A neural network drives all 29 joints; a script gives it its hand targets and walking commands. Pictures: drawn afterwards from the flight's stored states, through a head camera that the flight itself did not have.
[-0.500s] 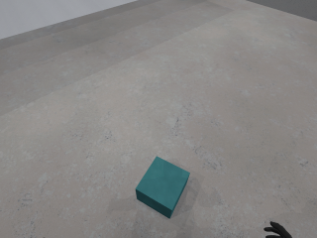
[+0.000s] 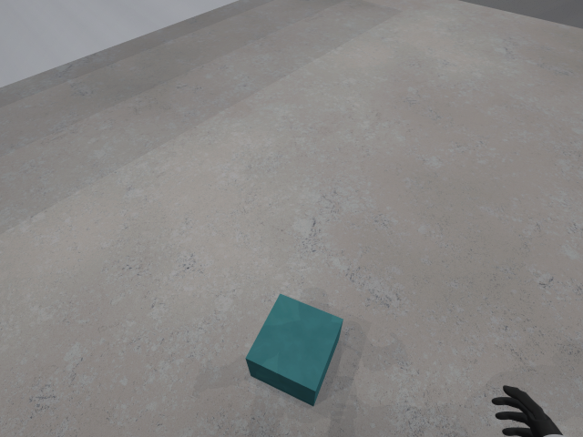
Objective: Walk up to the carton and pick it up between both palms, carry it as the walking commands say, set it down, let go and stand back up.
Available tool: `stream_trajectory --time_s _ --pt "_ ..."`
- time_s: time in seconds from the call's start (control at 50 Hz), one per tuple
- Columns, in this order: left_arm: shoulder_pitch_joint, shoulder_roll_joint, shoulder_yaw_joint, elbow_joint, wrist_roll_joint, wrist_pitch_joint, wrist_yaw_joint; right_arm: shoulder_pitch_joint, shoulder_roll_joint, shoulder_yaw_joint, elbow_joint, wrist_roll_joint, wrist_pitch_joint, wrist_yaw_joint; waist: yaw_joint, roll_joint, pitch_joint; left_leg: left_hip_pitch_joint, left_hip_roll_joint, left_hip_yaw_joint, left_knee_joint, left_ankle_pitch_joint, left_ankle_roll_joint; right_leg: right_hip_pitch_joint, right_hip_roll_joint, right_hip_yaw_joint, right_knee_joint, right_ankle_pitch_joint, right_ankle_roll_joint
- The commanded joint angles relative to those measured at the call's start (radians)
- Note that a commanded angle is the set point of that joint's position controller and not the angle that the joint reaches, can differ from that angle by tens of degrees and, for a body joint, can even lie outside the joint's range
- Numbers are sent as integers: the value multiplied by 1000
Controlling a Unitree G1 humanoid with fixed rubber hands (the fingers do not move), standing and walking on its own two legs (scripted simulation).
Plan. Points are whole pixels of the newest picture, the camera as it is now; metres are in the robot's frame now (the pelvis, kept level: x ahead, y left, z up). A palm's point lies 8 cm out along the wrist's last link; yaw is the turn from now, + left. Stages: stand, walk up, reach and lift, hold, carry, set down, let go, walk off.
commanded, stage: walk up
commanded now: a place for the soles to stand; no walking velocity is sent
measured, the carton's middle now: (296, 348) +0.52 +0.00 -0.69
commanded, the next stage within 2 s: none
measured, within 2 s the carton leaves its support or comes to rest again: neither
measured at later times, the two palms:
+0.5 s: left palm (13, 380) +0.24 +0.44 -0.09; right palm out of the picture +0.08 -0.23 -0.12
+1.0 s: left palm (79, 306) +0.37 +0.39 -0.11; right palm out of the picture +0.03 -0.20 -0.10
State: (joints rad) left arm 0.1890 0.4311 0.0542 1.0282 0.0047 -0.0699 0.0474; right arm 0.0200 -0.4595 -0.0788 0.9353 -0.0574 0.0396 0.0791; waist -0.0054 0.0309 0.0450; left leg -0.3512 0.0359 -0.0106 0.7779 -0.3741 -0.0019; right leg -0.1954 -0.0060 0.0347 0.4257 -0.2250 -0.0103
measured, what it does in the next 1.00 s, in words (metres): steps to the left, turning right: left foot, then right foot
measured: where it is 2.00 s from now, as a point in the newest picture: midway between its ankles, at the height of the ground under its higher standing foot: outside the picture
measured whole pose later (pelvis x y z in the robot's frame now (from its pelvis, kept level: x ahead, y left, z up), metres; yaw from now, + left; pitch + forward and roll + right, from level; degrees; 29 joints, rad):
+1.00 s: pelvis +0.11 +0.15 -0.03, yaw -26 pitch -2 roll -1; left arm 0.14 0.47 0.06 0.82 0.02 -0.01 -0.01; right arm 0.21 -0.49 -0.07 0.81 0.01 -0.02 -0.02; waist -0.04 0.00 0.11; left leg -0.32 0.09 0.05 0.78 -0.47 0.01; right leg -0.36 0.03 0.02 0.72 -0.33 -0.01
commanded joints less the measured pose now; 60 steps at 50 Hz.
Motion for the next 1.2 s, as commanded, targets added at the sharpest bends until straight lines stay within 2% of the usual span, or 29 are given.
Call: stream_trajectory --time_s 0.0,0.12,0.18,0.2,0.22,0.24,0.26,0.3,0.36,0.42,0.44,0.46,0.48,0.5,0.62,0.64,0.66,0.68,0.72,0.84,0.88,0.9,0.92,0.94,0.98,1.04,1.06,1.1,1.18 --pt "69 324 82 -78 8 -25 36 -40 -158 -64 -149 -12 12 28 6 -65 7 -326 90 -125 135 -1 -16 132 -289 394 -146 -215 -204" --pt "173 368 87 -157 33 -22 46 -40 -153 -95 -256 -11 34 49 12 -193 6 -116 25 -28 25 -50 -7 -145 -212 335 -26 -184 -177" --pt "99 332 62 -211 45 -13 56 180 -194 -128 -241 -12 24 39 -132 -104 -60 266 -38 37 -138 -14 29 -418 -116 192 200 -154 -126" --pt "131 230 31 -226 43 -13 64 298 -255 -146 -235 -30 15 27 -193 141 -102 373 60 -139 -338 -185 79 -504 2 59 489 -203 -71" --pt "140 188 21 -253 24 -12 78 248 -358 -152 -278 -16 5 16 -152 338 -89 325 335 -557 -550 -404 175 -664 77 -68 704 -432 -15" --pt "191 258 35 -224 20 -9 82 172 -337 -144 -297 15 3 15 -84 159 -68 181 360 -568 -551 -405 233 -571 -4 17 798 -356 -18" --pt "216 294 45 -200 12 -10 70 161 -287 -128 -306 17 5 11 -58 96 -53 120 329 -495 -503 -385 266 -506 -20 4 796 -318 -12" --pt "250 278 46 -175 13 -15 39 145 -251 -102 -303 15 -7 -3 -17 111 5 55 255 -310 -418 -304 247 -402 -60 -33 595 -292 3" --pt "237 216 48 -199 15 -11 3 163 -232 -79 -296 23 -22 -21 -2 132 7 -15 280 -226 -374 69 256 -240 -19 -71 470 -244 -3" --pt "235 193 57 -212 21 -16 -8 133 -192 -51 -292 48 -29 -35 48 76 -36 -79 255 -103 -214 221 182 14 31 -71 195 -99 -45" --pt "223 222 67 -226 28 -18 -5 160 -151 -36 -285 56 -30 -40 57 4 -41 -138 223 -60 -101 187 127 88 -10 50 98 -92 -66" --pt "221 309 87 -246 33 -24 0 152 -90 -22 -308 65 -34 -42 53 -205 -50 -271 83 45 126 33 37 126 -248 464 -30 -19 -150" --pt "194 354 92 -259 14 -24 -5 149 -125 -34 -303 68 -18 -57 34 -157 -70 -249 46 -19 179 -248 27 42 -366 609 -41 35 -263" --pt "166 324 79 -265 8 -20 -6 161 -160 -43 -280 69 -18 -67 20 -97 -61 -196 57 -57 212 -246 34 7 -333 536 6 101 -286" --pt "-7 227 31 -290 7 30 -25 252 -146 -43 -162 59 -63 -87 -37 -183 -72 118 -6 82 -139 76 28 -163 -116 197 191 408 -142" --pt "-27 199 28 -301 2 38 -29 243 -179 -51 -165 46 -72 -91 -35 -100 -60 121 59 -23 -233 124 48 -201 -74 179 277 317 -98" --pt "-14 173 26 -318 -3 45 -33 228 -265 -64 -178 42 -82 -93 -20 78 -73 124 258 -281 -346 164 126 -282 32 95 458 157 -35" --pt "-19 181 32 -305 -1 55 -28 210 -301 -65 -180 52 -82 -89 -20 186 -47 99 416 -410 -389 321 241 -334 86 17 564 -270 3" --pt "-30 206 51 -296 -9 65 -31 224 -276 -62 -176 49 -85 -96 -20 83 -3 136 385 -316 -313 514 270 -358 51 77 677 -356 6" --pt "-9 162 54 -265 4 59 -60 189 -251 -42 -195 48 -74 -97 -10 181 -60 132 247 -41 -191 661 172 -126 51 -88 273 -165 -28" --pt "27 196 67 -250 23 53 -54 191 -227 -35 -198 58 -67 -94 24 109 -80 25 217 -4 -95 531 98 48 41 -48 109 28 -58" --pt "62 261 84 -246 31 47 -49 208 -176 -23 -217 64 -71 -94 30 -52 -131 -84 155 45 50 386 47 153 -108 182 83 165 -99" --pt "8 299 80 -264 11 43 -50 200 -131 -13 -222 79 -64 -96 4 -149 -172 -83 46 79 70 -27 13 62 -279 403 60 271 -235" --pt "-17 268 64 -260 12 42 -52 175 -151 -20 -201 78 -56 -102 4 -122 -153 -32 52 23 90 -249 21 6 -291 376 68 270 -274" --pt "-118 230 32 -266 14 47 -47 238 -159 -23 -144 64 -75 -108 -53 -123 -100 111 33 38 -136 -30 37 -110 -196 243 116 242 -192" --pt "-101 202 29 -228 4 66 -55 180 -287 -38 -122 43 -99 -101 -12 67 -33 81 274 -243 -353 152 165 -183 5 39 343 -2 -25" --pt "-83 202 31 -208 2 68 -57 159 -270 -32 -120 46 -97 -97 1 62 -26 66 293 -220 -342 206 189 -158 4 23 328 -63 -20" --pt "-55 198 32 -176 9 59 -63 105 -231 -19 -123 49 -88 -96 22 51 -26 4 218 -103 -296 160 124 -53 -18 57 204 27 -44" --pt "-120 226 24 -160 7 45 -62 103 -160 1 -87 63 -79 -94 -21 -76 -61 97 49 43 -206 26 30 -102 -131 263 46 69 -115"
